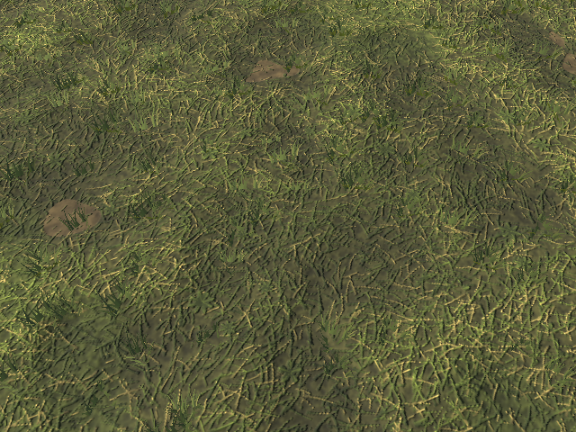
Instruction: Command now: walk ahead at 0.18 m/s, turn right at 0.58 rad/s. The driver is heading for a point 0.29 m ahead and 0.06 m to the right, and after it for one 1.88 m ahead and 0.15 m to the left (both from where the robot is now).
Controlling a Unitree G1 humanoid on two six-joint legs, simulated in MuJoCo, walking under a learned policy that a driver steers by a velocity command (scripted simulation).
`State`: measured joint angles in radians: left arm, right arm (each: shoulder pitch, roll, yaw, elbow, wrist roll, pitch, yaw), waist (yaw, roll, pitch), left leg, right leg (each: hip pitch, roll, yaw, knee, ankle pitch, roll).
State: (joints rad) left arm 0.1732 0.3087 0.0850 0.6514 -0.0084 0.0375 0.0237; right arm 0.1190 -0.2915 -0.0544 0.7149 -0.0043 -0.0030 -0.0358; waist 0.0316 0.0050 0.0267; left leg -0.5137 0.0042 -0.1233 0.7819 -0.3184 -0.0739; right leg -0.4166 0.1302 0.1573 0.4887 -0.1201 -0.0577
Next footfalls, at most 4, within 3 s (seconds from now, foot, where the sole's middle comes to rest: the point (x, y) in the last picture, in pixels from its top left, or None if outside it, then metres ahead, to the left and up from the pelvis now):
0.08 left None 0.08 0.15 -0.77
0.52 right None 0.22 -0.17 -0.77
0.92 left None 0.24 0.08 -0.77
1.44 right None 0.27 -0.14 -0.77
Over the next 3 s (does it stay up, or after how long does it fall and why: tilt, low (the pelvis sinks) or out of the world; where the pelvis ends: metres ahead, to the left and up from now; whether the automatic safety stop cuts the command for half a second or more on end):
stays up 0.58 0.14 0.01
